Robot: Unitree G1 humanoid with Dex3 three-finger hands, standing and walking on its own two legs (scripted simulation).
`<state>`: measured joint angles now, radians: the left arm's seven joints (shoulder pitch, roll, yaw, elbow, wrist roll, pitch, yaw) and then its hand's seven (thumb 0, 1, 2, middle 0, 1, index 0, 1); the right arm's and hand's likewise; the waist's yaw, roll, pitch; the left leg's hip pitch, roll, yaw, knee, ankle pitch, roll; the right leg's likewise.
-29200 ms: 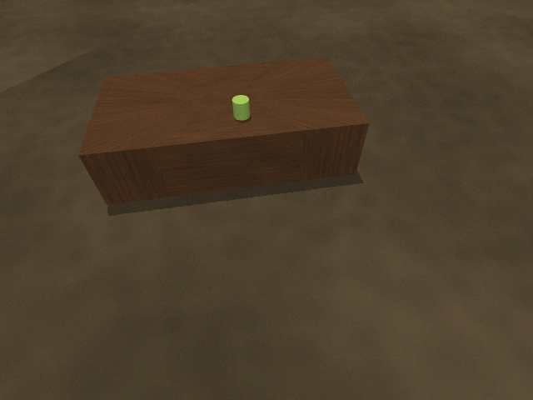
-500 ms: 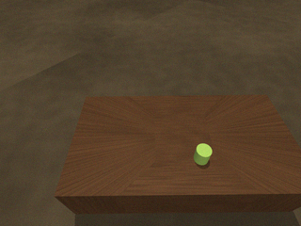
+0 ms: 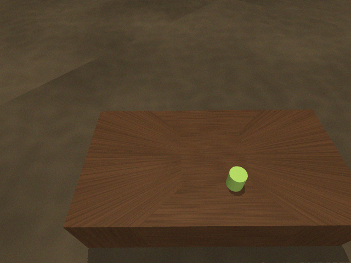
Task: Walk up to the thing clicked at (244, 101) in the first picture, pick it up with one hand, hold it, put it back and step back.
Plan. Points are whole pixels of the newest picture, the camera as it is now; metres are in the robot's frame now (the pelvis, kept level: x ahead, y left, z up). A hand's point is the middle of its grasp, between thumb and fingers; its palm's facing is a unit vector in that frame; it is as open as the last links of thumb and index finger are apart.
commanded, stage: stand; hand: right
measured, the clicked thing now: (236, 179) +0.54 -0.26 -0.41
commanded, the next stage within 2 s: step back in 0.48 s
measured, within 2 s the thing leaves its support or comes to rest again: neither
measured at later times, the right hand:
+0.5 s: hand out of the picture +0.08 -0.25 -0.16, palm faces -0.03 +0.94 -0.34, open 7.4 cm
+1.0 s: hand out of the picture +0.02 -0.29 -0.19, palm faces -0.09 +0.93 -0.36, open 7.4 cm
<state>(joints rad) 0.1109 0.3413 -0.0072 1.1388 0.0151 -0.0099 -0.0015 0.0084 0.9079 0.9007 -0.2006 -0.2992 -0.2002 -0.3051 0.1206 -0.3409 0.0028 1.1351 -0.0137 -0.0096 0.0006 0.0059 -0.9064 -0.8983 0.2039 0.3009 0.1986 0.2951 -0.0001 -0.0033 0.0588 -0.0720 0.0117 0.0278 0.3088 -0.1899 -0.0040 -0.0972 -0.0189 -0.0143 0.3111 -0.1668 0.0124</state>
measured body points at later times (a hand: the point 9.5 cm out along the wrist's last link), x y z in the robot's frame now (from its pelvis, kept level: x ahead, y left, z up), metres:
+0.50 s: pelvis +0.00 +0.00 +0.00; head +0.01 +0.00 +0.45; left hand +0.08 +0.30 -0.14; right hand +0.08 -0.30 -0.13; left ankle -0.01 +0.12 -0.75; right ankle +0.00 -0.13 -0.75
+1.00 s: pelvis -0.08 -0.02 -0.02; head +0.00 -0.04 +0.42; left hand +0.03 +0.29 -0.13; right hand +0.03 -0.34 -0.16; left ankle -0.15 +0.12 -0.67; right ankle +0.00 -0.13 -0.75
